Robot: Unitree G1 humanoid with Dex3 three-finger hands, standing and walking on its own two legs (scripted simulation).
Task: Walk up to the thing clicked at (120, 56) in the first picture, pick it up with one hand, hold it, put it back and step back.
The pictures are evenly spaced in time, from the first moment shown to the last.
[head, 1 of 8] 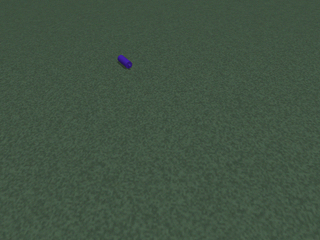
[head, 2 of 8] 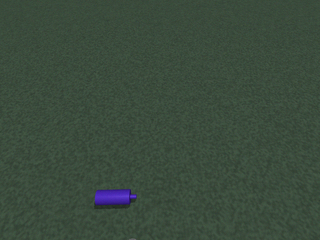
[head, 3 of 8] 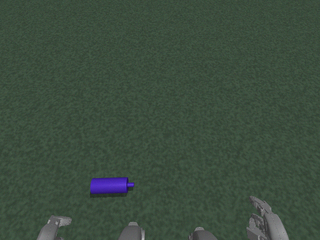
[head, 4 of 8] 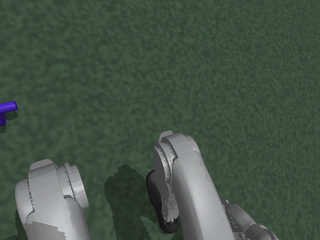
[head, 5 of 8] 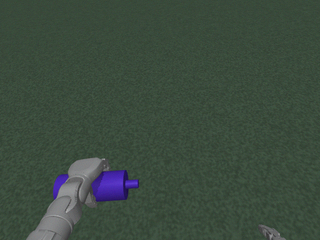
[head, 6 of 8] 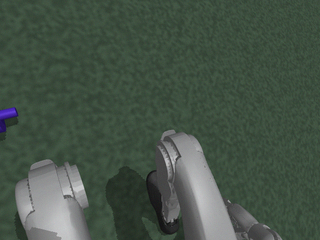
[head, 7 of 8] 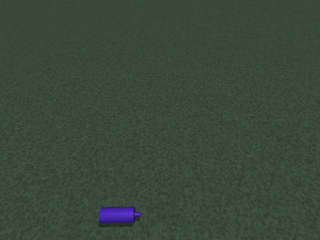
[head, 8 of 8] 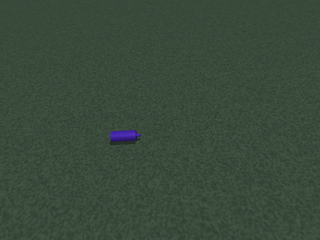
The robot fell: no
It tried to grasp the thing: yes
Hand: left
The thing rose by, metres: 0.67
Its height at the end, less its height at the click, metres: +0.00
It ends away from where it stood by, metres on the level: 0.02
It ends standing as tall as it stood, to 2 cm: yes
